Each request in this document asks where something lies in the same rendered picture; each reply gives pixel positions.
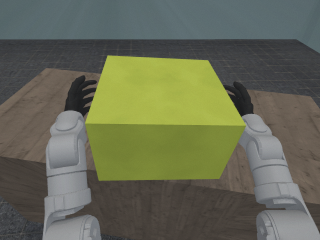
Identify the left robot forearm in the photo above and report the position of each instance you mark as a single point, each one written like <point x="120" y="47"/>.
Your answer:
<point x="66" y="166"/>

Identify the pedestal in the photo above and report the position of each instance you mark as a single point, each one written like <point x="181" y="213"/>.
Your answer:
<point x="171" y="209"/>

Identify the right robot forearm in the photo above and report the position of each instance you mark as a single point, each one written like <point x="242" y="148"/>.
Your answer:
<point x="274" y="186"/>

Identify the left robot hand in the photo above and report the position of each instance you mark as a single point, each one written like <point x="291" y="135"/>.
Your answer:
<point x="75" y="101"/>

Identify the carton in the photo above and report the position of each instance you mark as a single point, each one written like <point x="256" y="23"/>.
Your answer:
<point x="161" y="119"/>

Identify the robot right upper arm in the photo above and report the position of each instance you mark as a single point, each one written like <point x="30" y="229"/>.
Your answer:
<point x="285" y="225"/>

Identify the right robot hand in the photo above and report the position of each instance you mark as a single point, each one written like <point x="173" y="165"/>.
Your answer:
<point x="241" y="98"/>

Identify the robot left upper arm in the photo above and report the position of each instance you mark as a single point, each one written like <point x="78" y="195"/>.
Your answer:
<point x="84" y="227"/>

